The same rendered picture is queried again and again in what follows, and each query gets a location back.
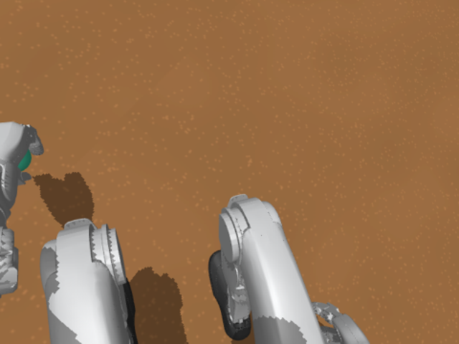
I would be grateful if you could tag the left robot arm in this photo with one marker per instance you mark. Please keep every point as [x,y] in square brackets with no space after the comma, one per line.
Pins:
[9,255]

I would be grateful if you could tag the ball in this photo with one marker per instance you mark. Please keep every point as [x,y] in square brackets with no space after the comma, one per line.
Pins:
[25,161]

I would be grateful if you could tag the left robot foot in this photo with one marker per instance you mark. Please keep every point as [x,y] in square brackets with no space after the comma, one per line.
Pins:
[131,312]

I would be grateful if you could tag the left robot hand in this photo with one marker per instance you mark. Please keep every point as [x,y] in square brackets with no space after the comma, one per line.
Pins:
[15,140]

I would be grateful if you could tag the right robot hand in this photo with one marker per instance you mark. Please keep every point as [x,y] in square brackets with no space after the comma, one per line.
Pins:
[345,330]

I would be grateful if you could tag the right robot foot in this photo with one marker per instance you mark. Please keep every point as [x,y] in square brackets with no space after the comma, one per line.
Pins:
[235,331]

